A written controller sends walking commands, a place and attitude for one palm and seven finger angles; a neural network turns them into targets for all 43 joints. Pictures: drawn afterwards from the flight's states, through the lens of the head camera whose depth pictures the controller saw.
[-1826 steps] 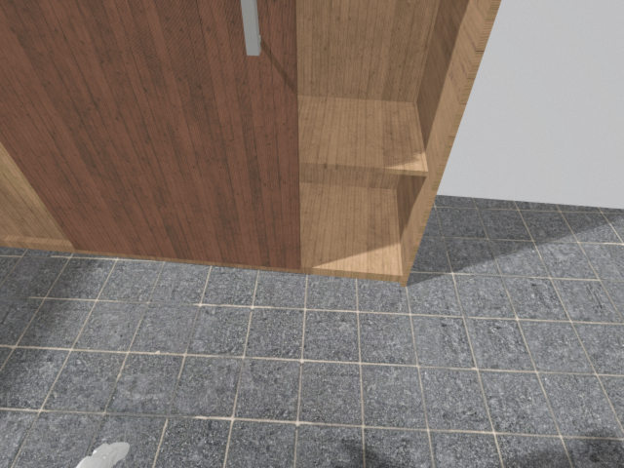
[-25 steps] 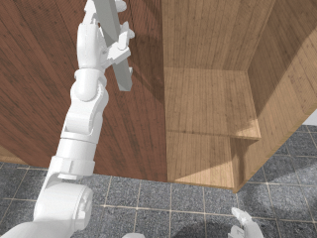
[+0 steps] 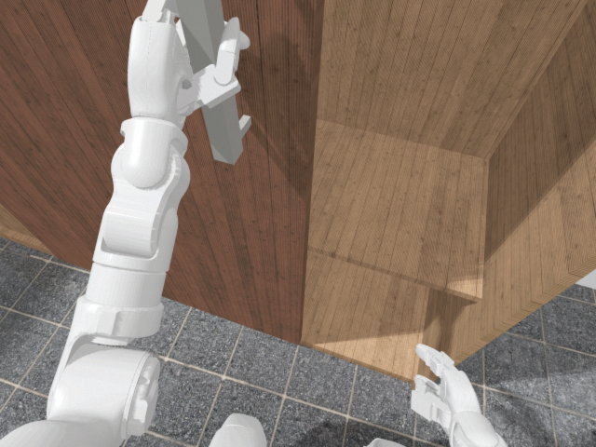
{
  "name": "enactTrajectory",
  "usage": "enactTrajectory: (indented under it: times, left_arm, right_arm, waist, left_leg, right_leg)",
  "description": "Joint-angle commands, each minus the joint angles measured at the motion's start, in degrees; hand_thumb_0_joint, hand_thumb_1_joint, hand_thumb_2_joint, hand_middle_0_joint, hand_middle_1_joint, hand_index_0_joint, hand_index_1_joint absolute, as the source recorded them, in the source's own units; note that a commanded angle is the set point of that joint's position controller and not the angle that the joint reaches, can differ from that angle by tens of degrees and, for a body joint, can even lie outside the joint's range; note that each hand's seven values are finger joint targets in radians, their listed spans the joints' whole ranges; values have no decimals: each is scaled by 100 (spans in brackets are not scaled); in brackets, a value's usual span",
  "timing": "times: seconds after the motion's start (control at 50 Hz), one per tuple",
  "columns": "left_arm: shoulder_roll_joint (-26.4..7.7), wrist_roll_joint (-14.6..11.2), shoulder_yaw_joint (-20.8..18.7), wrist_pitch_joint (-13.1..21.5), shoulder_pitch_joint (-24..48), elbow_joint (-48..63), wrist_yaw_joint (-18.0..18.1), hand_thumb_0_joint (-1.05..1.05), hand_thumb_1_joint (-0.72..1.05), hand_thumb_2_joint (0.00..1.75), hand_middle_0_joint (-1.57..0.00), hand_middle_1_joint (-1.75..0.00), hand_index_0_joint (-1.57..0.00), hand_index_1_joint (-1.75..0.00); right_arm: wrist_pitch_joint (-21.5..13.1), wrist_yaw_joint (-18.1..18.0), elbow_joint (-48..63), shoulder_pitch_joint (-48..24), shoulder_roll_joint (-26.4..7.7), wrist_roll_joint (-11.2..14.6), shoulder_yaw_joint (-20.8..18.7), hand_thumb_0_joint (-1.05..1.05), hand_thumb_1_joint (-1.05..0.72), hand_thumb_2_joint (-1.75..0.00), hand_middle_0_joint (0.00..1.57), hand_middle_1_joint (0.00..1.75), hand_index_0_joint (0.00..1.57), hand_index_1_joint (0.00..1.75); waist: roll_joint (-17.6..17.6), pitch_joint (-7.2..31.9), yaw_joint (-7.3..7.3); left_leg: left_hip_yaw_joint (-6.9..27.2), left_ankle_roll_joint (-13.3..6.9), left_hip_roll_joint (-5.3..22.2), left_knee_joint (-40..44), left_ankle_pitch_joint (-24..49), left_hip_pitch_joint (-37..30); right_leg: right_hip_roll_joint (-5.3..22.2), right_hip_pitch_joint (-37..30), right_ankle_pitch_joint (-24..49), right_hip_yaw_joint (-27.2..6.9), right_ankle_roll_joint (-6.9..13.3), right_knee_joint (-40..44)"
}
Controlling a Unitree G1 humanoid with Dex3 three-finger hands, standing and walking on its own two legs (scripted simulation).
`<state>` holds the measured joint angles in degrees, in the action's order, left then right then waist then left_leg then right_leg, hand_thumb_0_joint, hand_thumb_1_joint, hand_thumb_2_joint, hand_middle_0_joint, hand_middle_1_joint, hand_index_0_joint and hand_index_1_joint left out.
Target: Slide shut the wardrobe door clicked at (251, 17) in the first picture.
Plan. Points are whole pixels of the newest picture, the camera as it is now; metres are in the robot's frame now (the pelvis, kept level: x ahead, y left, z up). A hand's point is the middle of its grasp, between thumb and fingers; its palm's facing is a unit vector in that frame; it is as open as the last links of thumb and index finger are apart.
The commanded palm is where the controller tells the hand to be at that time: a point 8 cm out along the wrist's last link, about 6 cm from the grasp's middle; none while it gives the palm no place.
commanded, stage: step sideways, sliding the door along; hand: left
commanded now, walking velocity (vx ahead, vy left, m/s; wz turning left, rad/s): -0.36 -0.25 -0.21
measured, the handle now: (219, 30) +0.42 +0.16 +0.30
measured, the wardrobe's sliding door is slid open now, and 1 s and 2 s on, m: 0.37 0.15 0.02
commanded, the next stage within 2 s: none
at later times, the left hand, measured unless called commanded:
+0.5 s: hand (335, 97) +0.37 +0.04 +0.28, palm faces +0.03 -1.00 -0.05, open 6.9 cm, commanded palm +0.33 +0.03 +0.28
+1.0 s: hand (469, 135) +0.34 -0.07 +0.27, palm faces -0.13 -0.99 -0.07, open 7.6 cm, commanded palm +0.32 -0.06 +0.28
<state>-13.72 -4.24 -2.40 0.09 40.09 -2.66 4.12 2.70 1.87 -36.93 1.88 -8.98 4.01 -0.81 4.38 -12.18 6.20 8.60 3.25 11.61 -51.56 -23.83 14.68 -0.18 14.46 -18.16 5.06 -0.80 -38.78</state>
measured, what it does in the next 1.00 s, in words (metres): steps to the right: left foot, then right foot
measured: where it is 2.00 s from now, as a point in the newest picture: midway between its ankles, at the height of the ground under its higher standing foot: outside the picture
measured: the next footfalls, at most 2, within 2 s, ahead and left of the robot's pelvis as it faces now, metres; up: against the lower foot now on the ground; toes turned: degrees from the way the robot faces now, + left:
left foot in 0.08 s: +0.03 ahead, +0.12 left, +0.00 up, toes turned +8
right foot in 0.68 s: +0.06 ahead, -0.27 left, +0.00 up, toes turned -11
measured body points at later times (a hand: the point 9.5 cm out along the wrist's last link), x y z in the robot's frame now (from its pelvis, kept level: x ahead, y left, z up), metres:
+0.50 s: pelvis +0.03 -0.06 +0.02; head +0.10 -0.06 +0.46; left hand +0.36 +0.09 +0.28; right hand +0.25 -0.27 -0.07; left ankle -0.01 +0.11 -0.71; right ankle +0.04 -0.19 -0.69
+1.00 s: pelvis +0.02 -0.12 +0.02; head +0.09 -0.12 +0.47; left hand +0.34 -0.02 +0.28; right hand +0.22 -0.34 -0.07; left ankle +0.00 +0.07 -0.71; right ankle +0.02 -0.24 -0.67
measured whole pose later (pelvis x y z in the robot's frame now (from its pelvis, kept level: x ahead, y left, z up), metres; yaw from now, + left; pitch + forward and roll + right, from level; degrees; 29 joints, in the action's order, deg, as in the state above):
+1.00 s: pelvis +0.02 -0.12 +0.02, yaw -8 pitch -1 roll -3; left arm -8.5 -1.2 4.5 4.2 16.1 25.0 6.9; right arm 1.2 3.9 -32.6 1.7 -8.9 1.1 -2.3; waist 3.3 -9.9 3.3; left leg -4.4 5.9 13.5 -32.0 -18.9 10.0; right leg -2.5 23.4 -24.0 2.6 0.1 -48.8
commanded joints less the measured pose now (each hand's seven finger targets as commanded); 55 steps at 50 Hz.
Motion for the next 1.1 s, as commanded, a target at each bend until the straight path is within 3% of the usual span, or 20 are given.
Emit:
enactTrajectory:
  times: [0.0,0.04,0.06,0.08,0.1,0.18,0.26,0.36,0.42,0.46,0.5,0.6,0.66,0.74,0.8,0.84,0.86,0.98,1.02,1.08]
  left_arm:
    - [706,155,1547,880,2191,2854,-288,0,90,90,-45,-140,-45,-140]
    - [728,44,1631,1010,2151,3452,-278,0,90,90,-45,-140,-45,-140]
    - [776,-52,1657,1100,2051,3638,-291,0,90,90,-45,-140,-45,-140]
    - [965,3,1683,1160,1825,3242,-358,0,90,90,-45,-140,-45,-140]
    - [899,90,1599,1225,1972,3347,-373,0,90,90,-45,-140,-45,-140]
    - [824,188,1572,1196,1620,3389,-295,0,90,90,-45,-140,-45,-140]
    - [556,289,1508,1113,1211,3589,-370,0,90,90,-45,-140,-45,-140]
    - [337,212,1416,1083,483,4244,-237,0,90,90,-45,-140,-45,-140]
    - [565,125,1686,1254,546,5124,-257,0,90,90,-45,-140,-45,-140]
    - [700,146,1804,1425,232,5050,-349,0,90,90,-45,-140,-45,-140]
    - [978,380,1876,1537,511,4856,-383,0,90,90,-45,-140,-45,-140]
    - [1142,411,2128,1327,516,4578,-354,0,90,90,-45,-140,-45,-140]
    - [876,453,2018,1154,247,4379,-337,0,90,90,-45,-140,-45,-140]
    - [670,284,1794,1047,-237,4800,-153,0,90,90,-45,-140,-45,-140]
    - [704,217,1834,1204,-110,5429,-143,0,90,90,-45,-140,-45,-140]
    - [578,168,1617,1358,-284,5199,-209,0,90,90,-45,-140,-45,-140]
    - [473,330,1476,1378,-576,4721,-236,0,90,90,-45,-140,-45,-140]
    - [625,408,1511,1240,194,4288,-228,0,90,90,-45,-140,-45,-140]
    - [538,399,1514,1113,234,4217,-285,0,90,90,-45,-140,-45,-140]
    - [221,257,1296,834,-53,4100,-136,0,90,90,-45,-140,-45,-140]
  right_arm:
    - [-364,-224,797,-386,-474,-86,-280,0,-90,-90,20,30,20,30]
    - [-417,-251,840,-458,-669,-128,-336,0,-90,-90,20,30,20,30]
    - [-417,-192,1041,-579,-864,-194,-430,0,-90,-90,20,30,20,30]
    - [-390,15,1157,-478,-784,-160,-440,0,-90,-90,20,30,20,30]
    - [-378,108,1165,-529,-866,-198,-461,0,-90,-90,20,30,20,30]
    - [-509,223,1273,-419,-838,-113,-478,0,-90,-90,20,30,20,30]
    - [-548,135,1362,-474,-763,27,-332,0,-90,-90,20,30,20,30]
    - [-691,-89,1116,-319,-562,-74,-329,0,-90,-90,20,30,20,30]
    - [-754,-103,1112,-457,-571,-185,-292,0,-90,-90,20,30,20,30]
    - [-698,70,1375,-513,-903,-274,-446,0,-90,-90,20,30,20,30]
    - [-690,249,1347,-593,-796,-302,-422,0,-90,-90,20,30,20,30]
    - [-680,353,1465,-452,-706,-164,-363,0,-90,-90,20,30,20,30]
    - [-573,237,1460,-585,-648,-41,-278,0,-90,-90,20,30,20,30]
    - [-675,-4,1266,-608,-434,-85,-300,0,-90,-90,20,30,20,30]
    - [-633,-43,1000,-480,-447,-234,-247,0,-90,-90,20,30,20,30]
    - [-580,-9,1217,-548,-713,-343,-420,0,-90,-90,20,30,20,30]
    - [-460,133,1286,-520,-779,-338,-447,0,-90,-90,20,30,20,30]
    - [-476,225,1308,-555,-635,-195,-333,0,-90,-90,20,30,20,30]
    - [-416,178,1298,-607,-592,-70,-293,0,-90,-90,20,30,20,30]
    - [-427,-19,1244,-727,-371,-58,-169,0,-90,-90,20,30,20,30]
  waist:
    - [-1429,2766,-868]
    - [-339,3243,-949]
    - [1108,3165,-852]
    - [1074,3522,-713]
    - [876,3124,-747]
    - [1179,2860,-754]
    - [320,2761,-816]
    - [-1954,2813,-795]
    - [-1090,3354,-985]
    - [826,3361,-786]
    - [891,3007,-755]
    - [1300,2912,-774]
    - [-6,2850,-819]
    - [-2404,2830,-713]
    - [-1399,3211,-1051]
    - [736,3255,-926]
    - [1137,3388,-770]
    - [1134,2826,-792]
    - [350,2821,-798]
    - [-1639,2434,-832]
  left_leg:
    - [-741,-377,-618,1138,-159,119]
    - [-657,-590,154,2719,3944,-1757]
    - [419,-1142,1347,2663,6549,-2729]
    - [635,-1522,1774,2457,7098,-2700]
    - [262,-1578,1789,2310,6630,-2688]
    - [-1078,-799,1143,1556,6236,-2632]
    - [-1370,-504,593,1040,4566,-1716]
    - [-1101,-259,-591,549,-639,175]
    - [-1242,-373,49,2590,2950,-1198]
    - [-34,-1176,1824,2532,7654,-2912]
    - [-545,-1331,1792,2304,7067,-2702]
    - [-1605,-627,1039,1243,5758,-2428]
    - [-1534,-490,663,746,4475,-1528]
    - [-919,-285,-689,-120,-1251,520]
    - [-1105,-319,-220,2569,1477,-716]
    - [66,-1005,1501,2718,6787,-2494]
    - [311,-1377,1956,2594,7221,-2626]
    - [-1423,-613,1065,1249,5578,-2191]
    - [-1335,-569,752,1057,3841,-1250]
    - [-1357,-213,-705,495,-612,-187]
  right_leg:
    - [1341,-1573,6246,-1560,781,567]
    - [654,-505,4447,-607,135,-634]
    - [176,910,1195,-450,-122,-1662]
    - [123,1035,-1239,-807,-7,-2365]
    - [180,1385,-1262,-948,57,-2420]
    - [12,586,-208,-385,131,-310]
    - [28,-649,2447,-152,31,909]
    - [1425,-1294,7127,-2067,827,808]
    - [884,-1003,6117,-1038,310,-266]
    - [194,1122,-10,-621,15,-1661]
    - [154,1569,-1175,-750,109,-1953]
    - [-176,273,576,47,106,249]
    - [38,-778,2950,-67,128,969]
    - [1609,-1323,7642,-2205,1079,793]
    - [1077,-1029,6108,-1212,580,-213]
    - [136,928,1112,-471,25,-1552]
    - [41,1297,-1225,-741,96,-2236]
    - [-161,173,528,-79,106,385]
    - [-19,-841,1850,-96,68,872]
    - [1291,-253,4221,-1740,561,1734]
